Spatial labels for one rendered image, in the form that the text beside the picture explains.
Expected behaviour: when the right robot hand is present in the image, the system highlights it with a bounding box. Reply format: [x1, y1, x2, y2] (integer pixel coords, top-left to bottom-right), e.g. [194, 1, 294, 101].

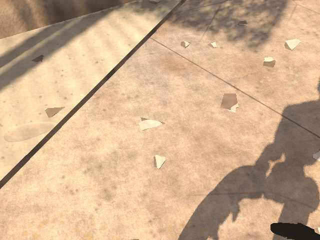
[270, 222, 320, 240]

